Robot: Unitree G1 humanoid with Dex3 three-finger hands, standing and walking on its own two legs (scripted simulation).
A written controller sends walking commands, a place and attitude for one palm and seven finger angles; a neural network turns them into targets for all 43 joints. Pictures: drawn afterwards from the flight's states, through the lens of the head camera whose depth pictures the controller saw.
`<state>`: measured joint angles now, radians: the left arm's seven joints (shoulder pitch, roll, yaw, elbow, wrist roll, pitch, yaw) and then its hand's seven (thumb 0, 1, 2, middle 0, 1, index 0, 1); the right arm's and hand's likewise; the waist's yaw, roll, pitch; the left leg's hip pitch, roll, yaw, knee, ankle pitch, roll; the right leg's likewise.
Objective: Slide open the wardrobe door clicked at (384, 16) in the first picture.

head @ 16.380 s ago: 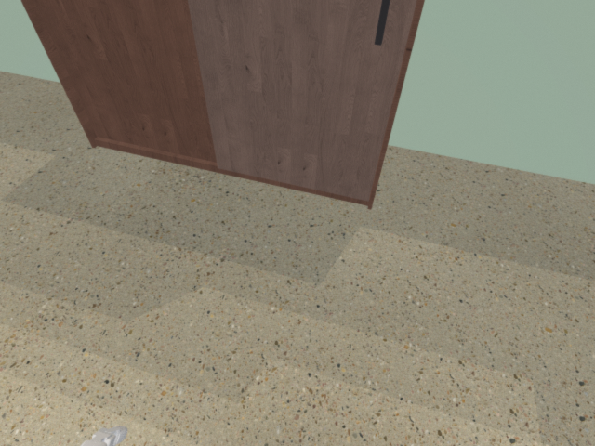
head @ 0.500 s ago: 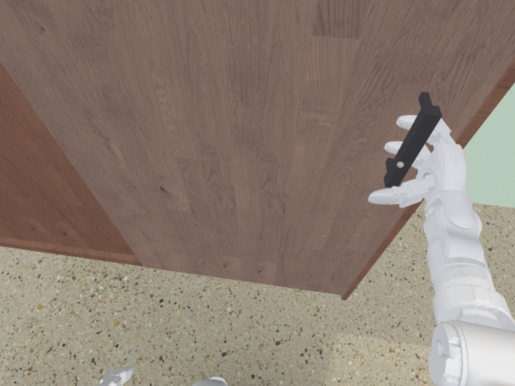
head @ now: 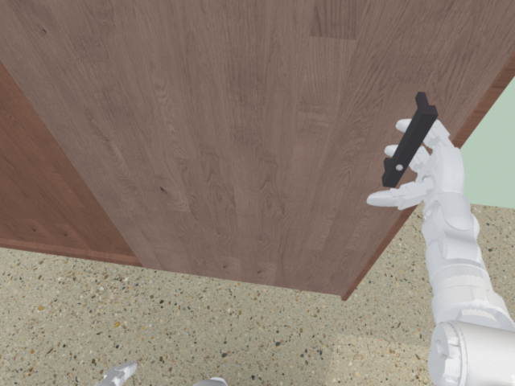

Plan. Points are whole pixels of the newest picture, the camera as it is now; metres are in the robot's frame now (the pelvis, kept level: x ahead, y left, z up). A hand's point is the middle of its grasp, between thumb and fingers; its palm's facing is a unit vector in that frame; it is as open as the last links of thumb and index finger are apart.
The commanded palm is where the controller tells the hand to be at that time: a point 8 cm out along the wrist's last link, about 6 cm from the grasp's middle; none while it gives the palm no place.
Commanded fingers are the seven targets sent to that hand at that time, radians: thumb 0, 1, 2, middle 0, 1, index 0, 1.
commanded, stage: grip the handle and tug to test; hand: right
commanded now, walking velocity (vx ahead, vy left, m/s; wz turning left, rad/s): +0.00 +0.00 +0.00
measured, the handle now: (404, 142) +0.50 -0.18 +0.11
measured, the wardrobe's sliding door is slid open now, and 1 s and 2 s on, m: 0.00 0.00 0.00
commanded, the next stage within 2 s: tug the door sideways, standing still in 1.52 s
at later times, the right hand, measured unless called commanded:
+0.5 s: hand (392, 163) +0.45 -0.15 +0.11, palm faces +0.02 +1.00 -0.02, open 10.2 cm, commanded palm +0.42 -0.20 +0.11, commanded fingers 0.00 -0.48 -0.72 0.41 1.34 0.41 1.34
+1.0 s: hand (392, 161) +0.45 -0.15 +0.11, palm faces +0.00 +1.00 -0.01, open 5.3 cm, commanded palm +0.43 -0.21 +0.11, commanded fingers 0.00 -0.90 -0.90 0.45 1.40 0.45 1.40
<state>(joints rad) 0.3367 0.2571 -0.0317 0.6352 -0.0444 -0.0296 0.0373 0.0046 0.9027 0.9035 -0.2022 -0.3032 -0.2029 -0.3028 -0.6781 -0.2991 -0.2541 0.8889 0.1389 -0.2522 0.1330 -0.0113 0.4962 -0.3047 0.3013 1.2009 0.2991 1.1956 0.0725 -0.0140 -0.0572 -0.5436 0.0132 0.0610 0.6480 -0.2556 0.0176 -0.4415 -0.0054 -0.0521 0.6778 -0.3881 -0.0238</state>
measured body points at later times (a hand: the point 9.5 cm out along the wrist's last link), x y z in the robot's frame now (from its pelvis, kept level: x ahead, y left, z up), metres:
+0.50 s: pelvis +0.01 +0.00 +0.00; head +0.06 +0.00 +0.45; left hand +0.07 +0.25 -0.12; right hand +0.45 -0.20 +0.11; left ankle +0.04 +0.11 -0.72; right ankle -0.03 -0.10 -0.72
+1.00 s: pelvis +0.01 +0.00 +0.00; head +0.06 +0.00 +0.45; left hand +0.08 +0.26 -0.12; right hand +0.45 -0.20 +0.11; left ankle +0.04 +0.11 -0.72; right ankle -0.03 -0.10 -0.72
